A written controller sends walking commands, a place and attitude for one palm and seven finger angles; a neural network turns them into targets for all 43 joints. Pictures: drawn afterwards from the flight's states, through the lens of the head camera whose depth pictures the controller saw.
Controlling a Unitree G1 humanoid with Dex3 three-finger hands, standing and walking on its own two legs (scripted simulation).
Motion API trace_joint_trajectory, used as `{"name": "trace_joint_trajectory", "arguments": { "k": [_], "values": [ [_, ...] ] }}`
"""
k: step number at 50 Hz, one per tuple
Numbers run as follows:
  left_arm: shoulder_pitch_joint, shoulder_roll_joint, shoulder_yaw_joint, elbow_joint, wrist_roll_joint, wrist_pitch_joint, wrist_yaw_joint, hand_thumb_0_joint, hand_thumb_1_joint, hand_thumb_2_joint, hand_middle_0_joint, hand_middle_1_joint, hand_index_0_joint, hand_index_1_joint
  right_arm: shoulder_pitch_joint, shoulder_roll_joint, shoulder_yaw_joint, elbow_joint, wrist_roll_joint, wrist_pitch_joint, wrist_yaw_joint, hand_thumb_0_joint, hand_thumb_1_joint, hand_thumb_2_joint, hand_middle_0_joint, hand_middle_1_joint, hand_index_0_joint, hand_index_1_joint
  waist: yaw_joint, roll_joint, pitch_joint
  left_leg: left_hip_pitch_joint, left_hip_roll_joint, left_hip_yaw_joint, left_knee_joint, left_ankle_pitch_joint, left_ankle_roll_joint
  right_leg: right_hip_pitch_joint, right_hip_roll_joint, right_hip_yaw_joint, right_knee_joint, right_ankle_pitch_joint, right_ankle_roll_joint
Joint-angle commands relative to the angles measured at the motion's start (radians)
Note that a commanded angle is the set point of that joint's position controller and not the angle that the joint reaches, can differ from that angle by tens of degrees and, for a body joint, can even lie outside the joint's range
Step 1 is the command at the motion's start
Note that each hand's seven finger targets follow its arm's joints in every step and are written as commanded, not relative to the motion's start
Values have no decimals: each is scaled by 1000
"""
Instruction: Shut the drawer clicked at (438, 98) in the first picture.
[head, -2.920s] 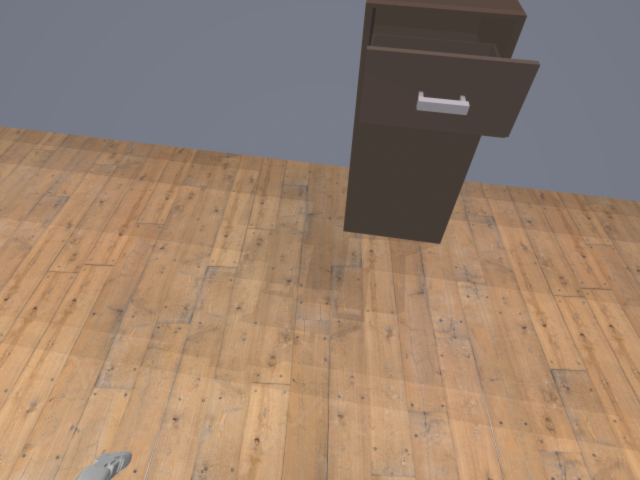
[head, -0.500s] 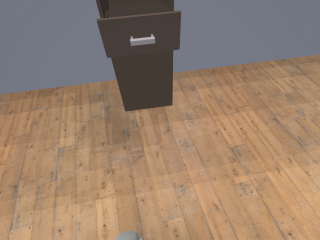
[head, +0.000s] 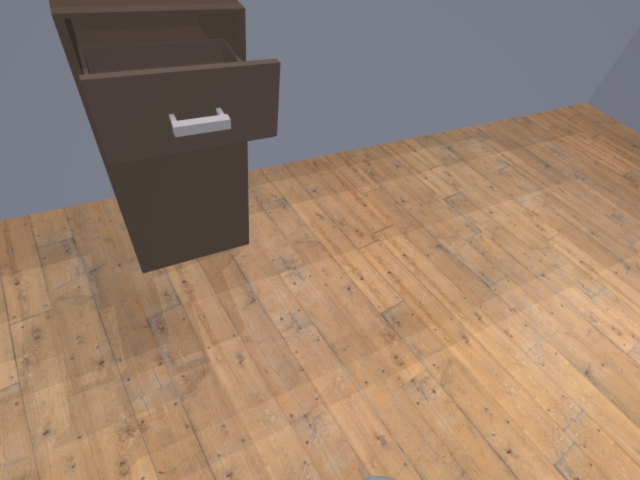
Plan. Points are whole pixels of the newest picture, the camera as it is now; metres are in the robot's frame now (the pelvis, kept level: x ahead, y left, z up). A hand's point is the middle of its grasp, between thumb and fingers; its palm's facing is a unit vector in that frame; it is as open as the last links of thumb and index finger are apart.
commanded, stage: walk to a spot facing it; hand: left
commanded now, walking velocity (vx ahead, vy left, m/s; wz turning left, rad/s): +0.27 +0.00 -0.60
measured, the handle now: (199, 120) +0.74 +0.32 +0.03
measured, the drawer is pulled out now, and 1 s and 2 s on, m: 0.29 0.29 0.29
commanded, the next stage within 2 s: none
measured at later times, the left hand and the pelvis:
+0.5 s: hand (277, 358) +0.36 +0.09 -0.19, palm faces -0.34 -0.93 -0.10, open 7.4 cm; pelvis +0.17 -0.02 -0.03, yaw -18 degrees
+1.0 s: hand (229, 310) +0.44 +0.19 -0.19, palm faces -0.44 -0.87 -0.23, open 7.4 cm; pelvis +0.29 +0.03 -0.02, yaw -35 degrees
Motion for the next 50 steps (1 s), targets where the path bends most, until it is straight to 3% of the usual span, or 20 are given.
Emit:
{"name": "trace_joint_trajectory", "arguments": {
  "k": [1,6,14,16,19,21,22,23,24,25,27,30,35,40,44,45,46,47,48,50],
  "values": [
    [26,-26,-2,-53,2,1,-4,0,900,900,-200,-300,-200,-300,104,-124,-29,-1,3,-40,-22,0,-900,-900,200,300,200,300,3,224,77,47,224,-92,-208,336,-126,-179,-48,18,105,129,12],
    [-75,-43,-10,-70,0,13,-1,0,900,900,-200,-300,-200,-300,217,-115,-22,64,2,-48,-31,0,-900,-900,200,300,200,300,-18,168,97,143,252,-34,-178,573,-130,-286,-52,-11,116,162,16],
    [-318,-73,-42,-115,-6,0,-11,0,900,900,-200,-300,-200,-300,365,-96,-17,155,-14,-37,-37,0,-900,-900,200,300,200,300,-91,176,152,314,282,47,-145,804,-31,-282,-47,-158,-229,84,-24],
    [-329,-84,-48,-119,-7,-5,-9,0,900,900,-200,-300,-200,-300,363,-109,-23,156,-15,-26,-37,0,-900,-900,200,300,200,300,-83,186,136,303,260,126,-69,1030,-26,-160,4,-229,-376,36,-46],
    [-203,-37,-35,-88,-5,-22,6,0,900,900,-200,-300,-200,-300,334,-163,-45,141,-4,-15,-31,0,-900,-900,200,300,200,300,-20,241,25,295,280,162,162,1312,-28,67,66,-262,-499,14,-81],
    [5,34,-10,-31,0,-45,15,0,900,900,-200,-300,-200,-300,255,-171,-48,97,11,-10,-20,0,-900,-900,200,300,200,300,90,245,-76,43,282,159,499,1027,-54,476,14,-193,-659,160,-123],
    [114,124,4,-5,-6,-51,25,0,900,900,-200,-300,-200,-300,231,-124,-42,61,31,-6,-13,0,-900,-900,200,300,200,300,130,58,-181,-266,163,163,827,131,-90,779,-250,136,-668,543,-243],
    [133,182,14,-6,-34,-55,37,0,900,900,-200,-300,-200,-300,194,-88,-46,22,29,-16,-19,0,-900,-900,200,300,200,300,100,-46,-288,-468,38,59,1135,-394,-119,872,-468,497,-692,935,-374],
    [82,165,12,-35,-43,-39,51,0,900,900,-200,-300,-200,-300,128,-123,-53,-8,21,-9,-29,0,-900,-900,200,300,200,300,97,64,-199,-471,87,-97,1119,-297,-90,737,-454,406,-755,795,-390],
    [11,130,2,-48,-43,-39,57,0,900,900,-200,-300,-200,-300,106,-85,-56,-16,10,-1,-17,0,-900,-900,200,300,200,300,52,110,-21,-499,122,-112,1044,-186,-93,572,-379,287,-788,737,-249],
    [-99,83,-9,-68,-40,-50,60,0,900,900,-200,-300,-200,-300,142,-78,-49,14,-2,33,-13,0,-900,-900,200,300,200,300,-39,63,11,-408,160,-120,948,-105,-114,332,-325,243,-861,545,-137],
    [-157,65,-14,-80,-18,-57,62,0,900,900,-200,-300,-200,-300,157,-62,-50,24,-9,63,-13,0,-900,-900,200,300,200,300,-97,70,27,-317,144,-106,800,-94,-130,150,-239,132,-862,546,-204],
    [-110,72,-6,-82,-18,-48,50,0,900,900,-200,-300,-200,-300,24,-82,-47,-32,-12,67,-5,0,-900,-900,200,300,200,300,-63,-64,-15,-358,112,-97,637,-12,-150,205,-161,152,-813,535,-184],
    [-53,103,8,-101,-13,-28,54,0,900,900,-200,-300,-200,-300,-150,-103,-44,-102,-5,54,-4,0,-900,-900,200,300,200,300,5,-107,-68,-325,43,-78,390,-87,-152,359,-161,256,-716,672,-181],
    [-74,125,19,-121,-14,-9,60,0,900,900,-200,-300,-200,-300,-140,-133,-51,-119,9,49,-11,0,-900,-900,200,300,200,300,-12,-128,-113,-189,10,-91,154,-62,-132,391,-167,325,-640,666,-148],
    [-95,115,17,-132,-19,-5,62,0,900,900,-200,-300,-200,-300,-95,-150,-56,-103,8,45,-15,0,-900,-900,200,300,200,300,-38,-108,-129,-57,29,-93,7,50,-120,325,-135,308,-589,602,-108],
    [-87,68,9,-150,-30,-2,60,0,900,900,-200,-300,-200,-300,-43,-215,-68,-94,-1,35,-18,0,-900,-900,200,300,200,300,-57,55,-172,157,184,-222,-102,252,-71,149,-34,233,-471,348,-48],
    [-44,25,-3,-160,-35,-6,48,0,900,900,-200,-300,-200,-300,-12,-299,-84,-96,-6,37,-15,0,-900,-900,200,300,200,300,-53,328,-186,310,469,-430,-64,644,40,-80,61,68,-209,-309,22],
    [-30,63,3,-138,-18,-5,50,0,900,900,-200,-300,-200,-300,-7,-287,-75,-105,-5,48,-14,0,-900,-900,200,300,200,300,-56,254,-159,219,498,-399,-37,748,102,-64,12,61,-27,-368,39],
    [-27,77,20,-111,-7,12,47,0,900,900,-200,-300,-200,-300,-106,-204,-53,-124,-9,44,-19,0,-900,-900,200,300,200,300,-20,268,-45,52,389,-247,-80,640,58,-55,-13,56,89,-260,62]
  ]
}}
